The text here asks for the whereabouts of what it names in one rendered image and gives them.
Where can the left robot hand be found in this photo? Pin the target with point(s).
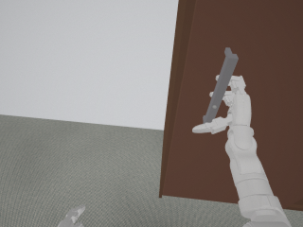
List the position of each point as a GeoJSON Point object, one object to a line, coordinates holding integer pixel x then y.
{"type": "Point", "coordinates": [72, 216]}

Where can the handle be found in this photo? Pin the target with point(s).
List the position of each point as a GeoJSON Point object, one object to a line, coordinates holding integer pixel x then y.
{"type": "Point", "coordinates": [225, 75]}

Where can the right robot hand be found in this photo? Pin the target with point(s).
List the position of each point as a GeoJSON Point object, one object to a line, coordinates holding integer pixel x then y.
{"type": "Point", "coordinates": [239, 104]}

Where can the right robot forearm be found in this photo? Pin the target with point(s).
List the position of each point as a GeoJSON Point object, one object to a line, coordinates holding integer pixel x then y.
{"type": "Point", "coordinates": [257, 201]}

